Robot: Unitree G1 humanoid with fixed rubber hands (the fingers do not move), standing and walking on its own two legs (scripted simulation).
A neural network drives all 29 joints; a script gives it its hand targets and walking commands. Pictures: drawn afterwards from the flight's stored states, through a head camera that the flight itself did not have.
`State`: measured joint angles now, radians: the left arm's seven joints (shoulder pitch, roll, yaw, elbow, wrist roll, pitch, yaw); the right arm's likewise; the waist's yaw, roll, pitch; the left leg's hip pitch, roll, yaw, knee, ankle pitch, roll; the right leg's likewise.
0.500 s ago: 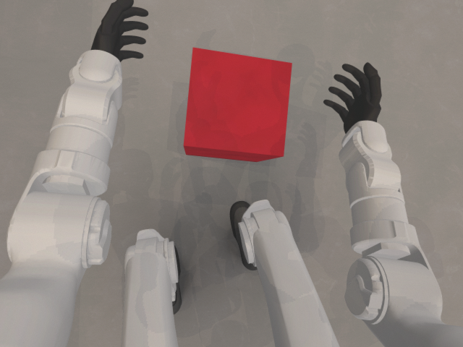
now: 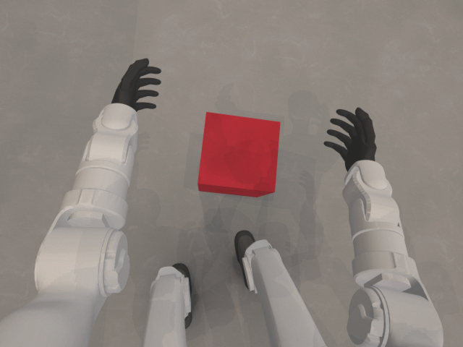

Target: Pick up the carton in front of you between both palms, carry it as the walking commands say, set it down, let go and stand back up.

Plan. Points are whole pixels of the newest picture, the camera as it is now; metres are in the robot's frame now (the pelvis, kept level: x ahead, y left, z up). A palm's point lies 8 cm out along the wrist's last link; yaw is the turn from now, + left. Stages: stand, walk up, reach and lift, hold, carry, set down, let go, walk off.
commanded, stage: let go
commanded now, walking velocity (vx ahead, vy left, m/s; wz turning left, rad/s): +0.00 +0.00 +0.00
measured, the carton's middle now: (235, 160) +0.48 -0.13 -0.52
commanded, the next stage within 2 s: stand in 1.28 s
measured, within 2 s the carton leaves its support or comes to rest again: neither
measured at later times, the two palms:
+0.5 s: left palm (57, 211) +0.36 +0.16 +0.01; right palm (435, 231) +0.26 -0.26 +0.04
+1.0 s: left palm out of the picture +0.25 +0.25 +0.07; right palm (422, 240) +0.26 -0.22 +0.07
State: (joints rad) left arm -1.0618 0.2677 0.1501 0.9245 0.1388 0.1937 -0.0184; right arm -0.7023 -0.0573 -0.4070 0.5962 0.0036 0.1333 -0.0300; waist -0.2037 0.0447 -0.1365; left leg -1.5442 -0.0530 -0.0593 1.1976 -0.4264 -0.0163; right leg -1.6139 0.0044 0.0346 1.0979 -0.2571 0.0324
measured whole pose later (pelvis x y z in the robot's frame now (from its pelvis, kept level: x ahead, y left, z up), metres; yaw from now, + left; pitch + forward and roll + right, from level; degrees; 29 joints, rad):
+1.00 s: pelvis +0.10 +0.01 +0.13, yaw -1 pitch -1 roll -1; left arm 0.25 0.21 0.03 0.46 -0.01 0.06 -0.04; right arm 0.22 -0.22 -0.04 0.42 -0.02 0.12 0.05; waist 0.00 0.03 0.04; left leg -0.09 -0.02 -0.05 0.44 -0.33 0.02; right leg -0.20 0.00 0.05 0.43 -0.22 0.03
